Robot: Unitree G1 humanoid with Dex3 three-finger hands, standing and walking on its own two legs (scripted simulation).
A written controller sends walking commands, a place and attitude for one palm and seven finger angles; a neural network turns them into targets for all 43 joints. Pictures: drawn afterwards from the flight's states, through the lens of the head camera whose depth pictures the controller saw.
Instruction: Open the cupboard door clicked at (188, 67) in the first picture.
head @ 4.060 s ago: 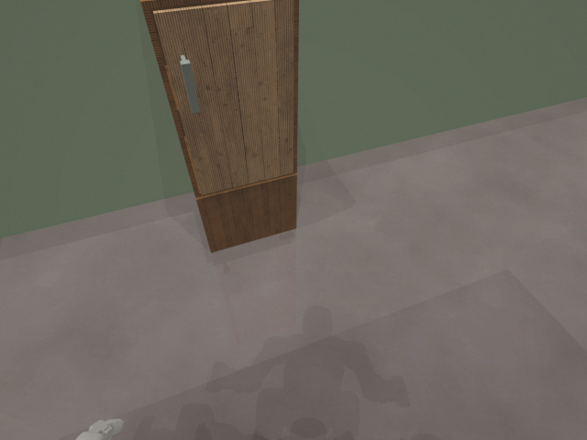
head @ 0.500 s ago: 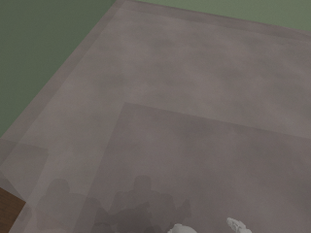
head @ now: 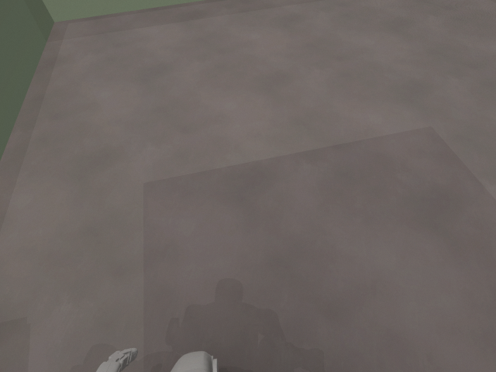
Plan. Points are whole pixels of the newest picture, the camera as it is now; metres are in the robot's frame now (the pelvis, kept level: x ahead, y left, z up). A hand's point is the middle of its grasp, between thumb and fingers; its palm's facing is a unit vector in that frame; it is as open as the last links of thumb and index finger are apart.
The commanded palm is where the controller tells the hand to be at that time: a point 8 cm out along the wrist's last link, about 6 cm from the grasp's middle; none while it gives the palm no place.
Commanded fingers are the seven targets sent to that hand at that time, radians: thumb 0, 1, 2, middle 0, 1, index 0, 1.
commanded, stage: walk to a spot facing it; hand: left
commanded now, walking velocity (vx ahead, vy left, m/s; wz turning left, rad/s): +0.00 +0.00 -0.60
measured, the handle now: out of the picture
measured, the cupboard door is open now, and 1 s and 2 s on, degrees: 0 0 0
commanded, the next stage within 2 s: turn to face it in 1.06 s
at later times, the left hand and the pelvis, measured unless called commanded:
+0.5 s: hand out of the picture +0.12 +0.24 -0.17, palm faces -0.23 -0.95 -0.19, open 7.4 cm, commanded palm none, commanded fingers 0.00 0.90 0.90 -0.20 -0.30 -0.20 -0.30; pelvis +0.00 +0.05 +0.01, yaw -18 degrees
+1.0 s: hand (204, 356) +0.17 +0.10 -0.14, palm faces -0.52 -0.82 -0.24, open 7.3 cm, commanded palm none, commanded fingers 0.00 0.90 0.90 -0.20 -0.30 -0.20 -0.30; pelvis +0.01 -0.03 +0.01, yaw -34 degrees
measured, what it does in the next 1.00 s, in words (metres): steps on the spot, turning right: left foot, then right foot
